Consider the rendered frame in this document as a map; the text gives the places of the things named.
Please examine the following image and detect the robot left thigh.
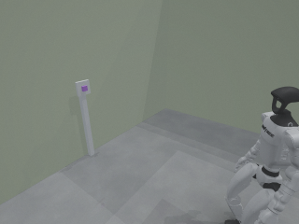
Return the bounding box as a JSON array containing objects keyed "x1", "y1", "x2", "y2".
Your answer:
[{"x1": 241, "y1": 184, "x2": 279, "y2": 224}]

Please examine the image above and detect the robot right forearm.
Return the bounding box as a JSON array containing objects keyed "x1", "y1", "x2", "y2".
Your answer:
[{"x1": 245, "y1": 137, "x2": 261, "y2": 161}]

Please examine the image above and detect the robot right hand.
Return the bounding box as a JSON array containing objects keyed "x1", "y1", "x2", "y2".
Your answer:
[{"x1": 234, "y1": 156, "x2": 251, "y2": 173}]

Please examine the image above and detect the humanoid robot head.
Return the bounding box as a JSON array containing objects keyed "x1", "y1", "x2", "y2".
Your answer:
[{"x1": 270, "y1": 86, "x2": 299, "y2": 127}]

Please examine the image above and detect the right robot upper arm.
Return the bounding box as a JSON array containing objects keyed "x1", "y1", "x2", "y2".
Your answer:
[{"x1": 260, "y1": 111, "x2": 276, "y2": 138}]

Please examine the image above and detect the robot left forearm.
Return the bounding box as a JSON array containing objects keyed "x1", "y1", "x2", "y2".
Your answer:
[{"x1": 267, "y1": 172, "x2": 299, "y2": 215}]

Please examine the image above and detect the robot left hand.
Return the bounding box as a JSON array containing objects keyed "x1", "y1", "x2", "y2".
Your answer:
[{"x1": 254, "y1": 208, "x2": 278, "y2": 224}]

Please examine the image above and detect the button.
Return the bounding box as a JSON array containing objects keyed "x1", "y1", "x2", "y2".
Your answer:
[{"x1": 81, "y1": 85, "x2": 88, "y2": 91}]

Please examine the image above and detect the left robot upper arm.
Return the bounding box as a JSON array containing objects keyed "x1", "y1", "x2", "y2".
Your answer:
[{"x1": 285, "y1": 129, "x2": 299, "y2": 180}]

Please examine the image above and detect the panel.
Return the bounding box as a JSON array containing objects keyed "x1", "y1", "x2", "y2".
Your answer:
[{"x1": 75, "y1": 79, "x2": 95, "y2": 156}]

